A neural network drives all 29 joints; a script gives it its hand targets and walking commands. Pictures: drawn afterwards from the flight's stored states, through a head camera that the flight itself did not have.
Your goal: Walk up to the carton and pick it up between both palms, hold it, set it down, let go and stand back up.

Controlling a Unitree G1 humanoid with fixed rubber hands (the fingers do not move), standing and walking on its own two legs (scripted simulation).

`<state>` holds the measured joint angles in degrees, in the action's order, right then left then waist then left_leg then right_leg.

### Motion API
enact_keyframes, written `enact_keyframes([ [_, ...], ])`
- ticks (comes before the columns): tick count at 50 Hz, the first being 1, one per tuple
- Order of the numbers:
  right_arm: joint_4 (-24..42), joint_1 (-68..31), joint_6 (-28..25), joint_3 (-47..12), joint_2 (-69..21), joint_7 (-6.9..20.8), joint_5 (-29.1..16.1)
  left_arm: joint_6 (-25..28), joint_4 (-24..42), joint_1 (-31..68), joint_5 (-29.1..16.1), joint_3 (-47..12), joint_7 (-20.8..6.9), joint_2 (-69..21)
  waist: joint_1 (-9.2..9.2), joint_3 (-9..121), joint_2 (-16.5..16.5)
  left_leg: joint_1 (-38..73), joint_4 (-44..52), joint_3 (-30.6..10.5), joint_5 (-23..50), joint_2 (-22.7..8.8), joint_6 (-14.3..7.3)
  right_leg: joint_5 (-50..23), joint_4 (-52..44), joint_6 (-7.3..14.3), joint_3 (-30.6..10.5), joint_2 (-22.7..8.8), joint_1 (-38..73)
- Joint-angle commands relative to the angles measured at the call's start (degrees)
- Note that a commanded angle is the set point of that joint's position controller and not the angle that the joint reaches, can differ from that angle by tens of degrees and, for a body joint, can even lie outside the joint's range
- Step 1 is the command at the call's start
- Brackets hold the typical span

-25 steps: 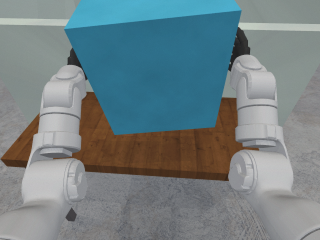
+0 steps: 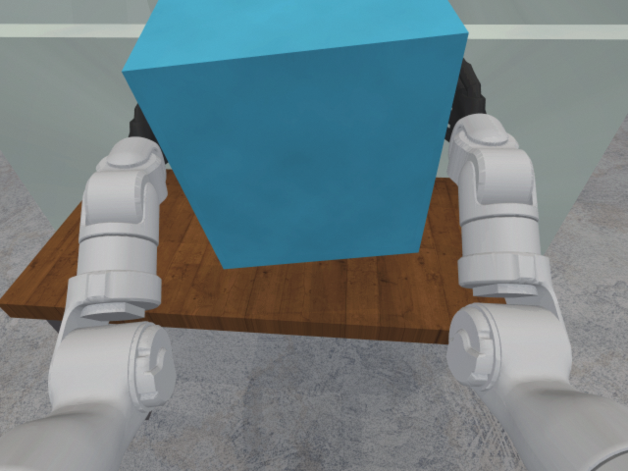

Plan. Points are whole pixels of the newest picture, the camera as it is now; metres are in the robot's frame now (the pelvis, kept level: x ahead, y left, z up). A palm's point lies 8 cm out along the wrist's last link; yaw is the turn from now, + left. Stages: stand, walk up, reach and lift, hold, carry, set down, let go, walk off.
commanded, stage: hold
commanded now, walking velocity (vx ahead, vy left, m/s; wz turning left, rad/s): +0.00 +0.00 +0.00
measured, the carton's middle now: (306, 116) +0.48 +0.00 +0.25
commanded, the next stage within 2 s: none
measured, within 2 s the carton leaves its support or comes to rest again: neither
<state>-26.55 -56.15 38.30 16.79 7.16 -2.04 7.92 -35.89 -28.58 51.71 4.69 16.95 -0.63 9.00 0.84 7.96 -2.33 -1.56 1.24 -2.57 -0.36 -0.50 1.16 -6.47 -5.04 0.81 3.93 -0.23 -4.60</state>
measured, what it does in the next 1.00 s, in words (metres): stands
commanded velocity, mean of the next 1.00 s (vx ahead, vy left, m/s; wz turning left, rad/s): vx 0.00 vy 0.00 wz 0.00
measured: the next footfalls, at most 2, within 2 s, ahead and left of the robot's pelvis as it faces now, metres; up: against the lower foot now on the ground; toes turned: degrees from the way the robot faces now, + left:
none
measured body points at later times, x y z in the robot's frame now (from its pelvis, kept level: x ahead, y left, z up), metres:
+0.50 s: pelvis +0.01 +0.02 +0.00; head -0.02 +0.01 +0.45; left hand +0.41 +0.19 +0.22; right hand +0.41 -0.17 +0.24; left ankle -0.02 +0.14 -0.76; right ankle +0.04 -0.11 -0.76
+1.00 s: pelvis -0.01 +0.00 +0.00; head -0.04 -0.02 +0.45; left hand +0.39 +0.17 +0.22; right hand +0.39 -0.20 +0.23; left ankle -0.02 +0.14 -0.76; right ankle +0.04 -0.11 -0.76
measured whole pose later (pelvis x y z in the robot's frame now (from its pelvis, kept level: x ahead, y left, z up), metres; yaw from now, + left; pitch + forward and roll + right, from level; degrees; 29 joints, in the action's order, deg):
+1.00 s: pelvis -0.01 +0.00 +0.00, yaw -1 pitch +2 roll +1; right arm -20.8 -47.4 37.4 15.9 7.9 1.4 7.4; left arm -39.1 -17.4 42.5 5.9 15.5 2.2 3.2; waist 0.5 6.8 -2.3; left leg -1.9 -0.8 -1.7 -0.8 0.0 0.9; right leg -7.0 -4.4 0.5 3.0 -0.7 -4.6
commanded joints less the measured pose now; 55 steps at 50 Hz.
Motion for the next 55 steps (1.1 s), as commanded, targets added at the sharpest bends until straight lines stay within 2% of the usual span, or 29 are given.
enact_keyframes([
  [1,6.8,-30.6,-2.8,-16.3,-22.7,8.0,-7.6,3.6,11.6,36.4,-7.3,-14.7,-8.1,-18.2,0.28,25.2,4.7,-14.2,2.9,2.8,3.5,2.8,-1.3,-10.3,8.1,-2.2,-4.6,-0.3,32.4],
  [3,7.7,-30.4,-3.3,-16.6,-23.2,8.2,-7.7,4.0,13.5,36.6,-7.2,-15.4,-7.6,-18.2,-0.07,24.9,5.1,-12.5,3.0,2.5,4.3,2.8,-1.3,-11.9,8.2,-2.4,-4.8,-0.5,31.2],
  [5,8.1,-29.6,-3.8,-17.3,-22.8,8.3,-8.1,4.0,13.4,35.2,-7.3,-15.9,-7.4,-19.1,0.2,24.9,4.1,-12.5,2.9,2.3,6.0,2.7,-1.2,-13.0,8.1,-2.4,-4.7,-0.5,31.7],
  [7,9.5,-28.9,-4.2,-17.9,-23.0,8.2,-8.5,4.2,14.0,34.3,-7.6,-16.4,-7.1,-19.3,0.35,25.7,4.8,-11.3,2.5,2.3,8.3,2.7,-1.1,-15.1,8.6,-2.5,-4.8,-0.3,31.7],
  [12,11.9,-26.7,-4.9,-19.1,-23.0,8.5,-8.7,4.4,16.7,32.4,-8.3,-18.5,-6.4,-21.2,-0.39,25.5,4.4,-9.1,1.9,1.7,11.3,2.6,-0.5,-15.9,8.0,-1.8,-4.4,0.0,29.7],
  [16,13.7,-25.2,-5.3,-20.1,-22.7,8.3,-10.1,4.3,20.6,31.7,-9.1,-20.7,-5.1,-21.8,-0.27,27.4,1.7,-7.4,0.8,1.6,14.0,2.3,0.0,-16.4,8.5,-1.6,-4.6,0.1,29.5],
  [19,15.9,-24.3,-5.3,-20.8,-21.8,8.1,-10.5,3.9,22.5,31.4,-10.2,-22.0,-4.3,-22.1,-0.62,28.0,2.5,-5.5,-0.4,1.6,16.8,2.3,0.6,-16.6,8.3,-1.7,-4.3,0.6,27.3],
  [20,16.2,-23.5,-5.1,-20.8,-21.4,8.0,-10.8,3.6,22.6,30.2,-10.5,-22.2,-4.0,-22.5,-0.92,27.7,3.1,-5.7,-1.2,1.4,17.8,2.1,1.0,-16.4,8.5,-1.3,-4.1,0.8,27.0],
  [21,16.0,-23.2,-4.9,-20.3,-21.0,7.9,-10.7,3.2,21.7,29.3,-10.2,-22.3,-3.9,-22.5,-0.85,26.8,1.8,-5.9,-1.3,1.4,17.4,2.1,1.1,-15.0,7.9,-1.2,-4.5,0.7,25.9],
  [24,14.7,-21.2,-4.0,-19.4,-20.5,8.2,-9.5,2.3,21.5,27.8,-10.0,-22.3,-3.7,-23.4,-1.6,25.5,1.2,-5.2,-1.9,1.4,15.8,1.8,1.8,-10.9,6.8,-0.4,-3.7,1.1,24.1],
  [28,13.9,-21.0,-3.6,-18.8,-19.5,9.3,-9.5,1.5,22.3,28.0,-9.2,-22.3,-3.6,-24.4,-1.39,23.5,-0.7,-7.0,-2.7,1.7,15.4,1.6,2.4,-8.6,6.2,0.2,-3.6,1.2,22.6],
  [34,16.2,-21.2,-3.3,-20.1,-20.6,10.6,-9.9,0.9,24.7,27.5,-9.2,-23.1,-3.4,-25.1,-1.31,24.3,1.3,-5.8,-3.4,1.5,16.1,1.4,2.3,-8.1,6.5,0.3,-3.4,1.4,21.9],
  [37,17.0,-21.0,-3.2,-20.3,-19.9,10.9,-10.1,0.5,25.2,27.0,-9.0,-23.2,-3.3,-25.1,-1.05,24.5,0.6,-7.4,-3.2,1.7,13.4,1.6,2.3,-6.9,6.7,0.4,-3.6,1.4,23.1],
  [40,17.4,-22.0,-3.0,-20.5,-20.5,11.1,-9.6,0.3,24.3,26.9,-8.7,-22.8,-3.5,-25.3,-1.24,22.3,3.1,-8.9,-2.7,1.6,9.9,1.4,1.7,-5.1,6.8,0.0,-3.3,1.4,22.6],
  [42,16.0,-21.5,-2.9,-20.5,-21.0,11.3,-10.0,0.1,24.6,27.0,-8.5,-22.4,-3.7,-24.6,-0.49,21.5,2.1,-10.0,-2.0,2.2,7.2,1.9,1.2,-4.6,7.2,-0.3,-3.3,1.2,23.1],
  [45,15.3,-22.7,-2.9,-20.4,-21.3,11.6,-9.0,0.0,22.9,26.9,-7.2,-20.4,-4.0,-23.7,-0.12,21.4,4.8,-11.5,-0.6,2.2,2.7,1.9,0.2,-3.4,7.6,-1.1,-3.4,0.8,24.7],
  [48,13.1,-22.7,-3.3,-19.8,-21.3,12.0,-8.2,0.3,20.8,26.8,-5.8,-19.0,-4.7,-23.5,0.42,20.1,4.7,-13.1,0.7,2.7,-1.5,2.1,-0.3,-1.1,7.2,-1.3,-3.5,0.4,25.7],
  [50,11.8,-22.9,-3.7,-19.4,-22.2,12.2,-7.6,0.8,20.7,27.3,-5.1,-18.3,-5.2,-23.0,0.52,19.8,4.6,-12.7,1.3,2.8,-1.9,2.4,-0.8,-2.5,7.3,-1.5,-3.7,0.1,26.7],
  [54,10.5,-23.8,-4.3,-19.5,-23.6,12.6,-7.2,1.6,19.6,28.4,-4.6,-17.4,-6.3,-23.0,1.02,20.7,6.3,-13.3,2.1,2.9,-2.9,2.5,-1.4,-3.1,7.6,-1.8,-4.3,-0.4,27.9],
  [55,10.7,-24.4,-4.7,-19.2,-23.7,12.5,-7.2,1.7,19.1,28.7,-4.5,-17.1,-6.6,-23.6,1.08,21.1,5.7,-12.4,2.1,3.0,-3.2,2.9,-1.5,-2.9,7.7,-2.1,-4.5,-0.6,27.2],
])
